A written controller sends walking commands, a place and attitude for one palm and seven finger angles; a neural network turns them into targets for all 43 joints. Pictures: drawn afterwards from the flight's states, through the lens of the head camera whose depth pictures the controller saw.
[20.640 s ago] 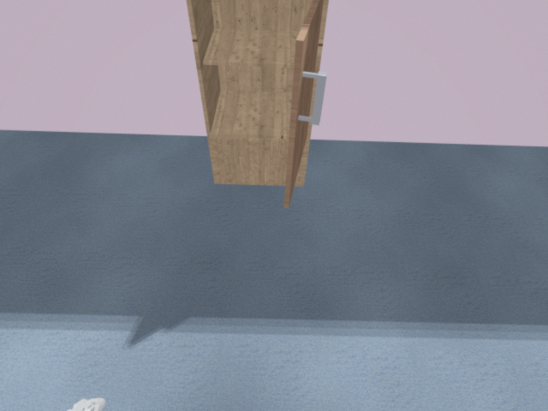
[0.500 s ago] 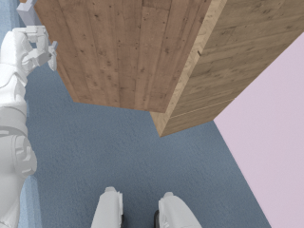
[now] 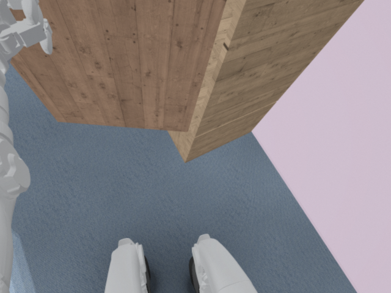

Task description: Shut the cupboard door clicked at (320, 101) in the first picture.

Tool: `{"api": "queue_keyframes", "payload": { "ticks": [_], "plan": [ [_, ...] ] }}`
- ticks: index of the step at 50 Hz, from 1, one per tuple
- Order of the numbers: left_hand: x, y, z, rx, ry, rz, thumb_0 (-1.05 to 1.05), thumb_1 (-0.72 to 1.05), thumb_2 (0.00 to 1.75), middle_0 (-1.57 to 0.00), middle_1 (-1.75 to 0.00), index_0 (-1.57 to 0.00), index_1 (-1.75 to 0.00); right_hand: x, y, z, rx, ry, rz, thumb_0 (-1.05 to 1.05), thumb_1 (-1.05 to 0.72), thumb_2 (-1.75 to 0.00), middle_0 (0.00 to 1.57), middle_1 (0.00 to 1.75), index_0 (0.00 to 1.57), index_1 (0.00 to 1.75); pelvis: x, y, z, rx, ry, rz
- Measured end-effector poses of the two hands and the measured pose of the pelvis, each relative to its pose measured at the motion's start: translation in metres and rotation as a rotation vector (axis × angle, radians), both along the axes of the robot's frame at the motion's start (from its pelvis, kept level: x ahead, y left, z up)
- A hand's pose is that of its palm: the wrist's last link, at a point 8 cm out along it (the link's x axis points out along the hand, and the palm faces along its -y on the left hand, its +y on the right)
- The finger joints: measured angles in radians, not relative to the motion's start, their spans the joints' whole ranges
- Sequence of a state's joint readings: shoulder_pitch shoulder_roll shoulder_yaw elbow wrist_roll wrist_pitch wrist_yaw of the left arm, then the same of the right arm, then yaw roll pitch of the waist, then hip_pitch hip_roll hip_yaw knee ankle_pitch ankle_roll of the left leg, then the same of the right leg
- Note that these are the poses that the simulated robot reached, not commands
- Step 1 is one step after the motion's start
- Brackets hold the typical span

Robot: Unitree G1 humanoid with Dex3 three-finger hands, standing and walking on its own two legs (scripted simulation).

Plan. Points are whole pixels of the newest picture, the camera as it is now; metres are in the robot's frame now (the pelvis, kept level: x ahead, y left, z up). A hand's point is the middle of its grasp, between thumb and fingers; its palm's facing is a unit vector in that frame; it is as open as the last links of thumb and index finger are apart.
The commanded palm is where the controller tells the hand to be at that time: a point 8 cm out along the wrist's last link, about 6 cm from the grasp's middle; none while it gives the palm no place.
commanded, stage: push the door shut along its arc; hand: left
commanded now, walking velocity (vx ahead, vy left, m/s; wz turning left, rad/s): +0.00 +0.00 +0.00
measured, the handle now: out of the picture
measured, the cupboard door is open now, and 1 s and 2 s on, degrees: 60 55 55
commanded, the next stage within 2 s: pull the fist back off the door in 0.34 s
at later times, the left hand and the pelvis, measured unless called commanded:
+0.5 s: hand (45, 18) +0.59 +0.18 +0.11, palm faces -0.20 -0.98 +0.05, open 3.1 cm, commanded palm +0.61 +0.17 +0.10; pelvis +0.00 -0.01 -0.02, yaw +0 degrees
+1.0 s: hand (60, 27) +0.58 +0.16 +0.11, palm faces +0.18 -0.98 -0.01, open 3.1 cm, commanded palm +0.52 +0.19 +0.10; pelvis +0.02 -0.01 +0.03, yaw +1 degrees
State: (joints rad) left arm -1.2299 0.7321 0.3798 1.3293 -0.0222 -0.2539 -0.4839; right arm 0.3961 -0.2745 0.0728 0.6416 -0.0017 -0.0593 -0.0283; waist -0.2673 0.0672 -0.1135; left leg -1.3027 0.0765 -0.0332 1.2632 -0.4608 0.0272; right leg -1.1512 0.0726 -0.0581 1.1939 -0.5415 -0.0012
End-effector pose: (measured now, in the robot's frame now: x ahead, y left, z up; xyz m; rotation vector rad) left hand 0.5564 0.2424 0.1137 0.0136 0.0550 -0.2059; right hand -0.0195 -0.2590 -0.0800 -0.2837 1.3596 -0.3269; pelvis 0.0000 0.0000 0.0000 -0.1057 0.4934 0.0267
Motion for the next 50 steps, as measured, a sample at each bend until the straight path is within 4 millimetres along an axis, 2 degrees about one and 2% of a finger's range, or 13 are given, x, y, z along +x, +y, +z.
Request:
{"api": "queue_keyframes", "payload": {
  "ticks": [9,23,27,30,34,41,46,50],
  "plan": [
    [0.009,0.0,0.002,0.013,0.013,-0.041,0.0,0.88,0.91,-1.3,-1.5,-1.29,-1.5,-0.018,-0.001,-0.001,0.006,0.079,-0.031,0.0,-0.9,-0.9,0.21,0.3,0.21,0.3,0.004,-0.004,-0.002,0.002,0.016,-0.005],
    [0.02,-0.006,0.002,0.011,0.008,-0.07,0.0,0.92,0.96,-1.3,-1.5,-1.3,-1.5,-0.001,-0.017,-0.005,-0.066,0.042,0.03,0.0,-0.9,-0.9,0.21,0.3,0.21,0.3,-0.002,-0.007,-0.015,-0.022,0.04,0.016],
    [0.024,-0.008,-0.006,-0.12,0.008,0.138,0.01,0.85,0.93,-1.3,-1.5,-1.3,-1.5,0.002,-0.011,-0.008,-0.044,0.037,0.072,0.0,-0.9,-0.9,0.21,0.3,0.21,0.29,-0.005,-0.006,-0.017,-0.025,0.052,0.015],
    [0.025,-0.011,-0.011,-0.095,0.004,0.329,0.0,0.81,0.9,-1.3,-1.5,-1.3,-1.5,-0.001,-0.001,-0.01,0.007,0.048,0.093,0.0,-0.91,-0.9,0.21,0.3,0.2,0.29,-0.006,-0.005,-0.017,-0.022,0.059,0.015],
    [0.022,-0.02,-0.014,0.025,-0.015,0.411,0.0,0.83,0.89,-1.29,-1.5,-1.29,-1.5,-0.013,0.015,-0.011,0.084,0.077,0.056,0.0,-0.91,-0.9,0.21,0.3,0.21,0.29,-0.005,-0.005,-0.012,-0.015,0.055,0.014],
    [0.016,-0.035,-0.008,0.003,0.004,0.368,0.01,0.89,0.9,-1.29,-1.5,-1.29,-1.5,-0.035,0.032,0.002,0.163,0.138,-0.026,0.0,-0.9,-0.9,0.21,0.3,0.21,0.29,0.006,-0.007,0.008,0.004,0.026,0.005],
    [0.003,-0.037,-0.004,0.005,0.012,0.379,0.01,0.89,0.9,-1.3,-1.5,-1.29,-1.5,-0.036,0.027,0.014,0.178,0.154,-0.036,0.0,-0.9,-0.9,0.21,0.3,0.21,0.29,0.017,-0.009,0.021,0.022,-0.007,-0.001],
    [-0.011,-0.035,-0.004,0.007,-0.007,0.39,0.01,0.89,0.9,-1.3,-1.5,-1.29,-1.5,-0.025,0.014,0.019,0.164,0.142,-0.03,0.0,-0.9,-0.9,0.21,0.3,0.21,0.29,0.025,-0.011,0.029,0.036,-0.033,-0.003]
  ]
}}
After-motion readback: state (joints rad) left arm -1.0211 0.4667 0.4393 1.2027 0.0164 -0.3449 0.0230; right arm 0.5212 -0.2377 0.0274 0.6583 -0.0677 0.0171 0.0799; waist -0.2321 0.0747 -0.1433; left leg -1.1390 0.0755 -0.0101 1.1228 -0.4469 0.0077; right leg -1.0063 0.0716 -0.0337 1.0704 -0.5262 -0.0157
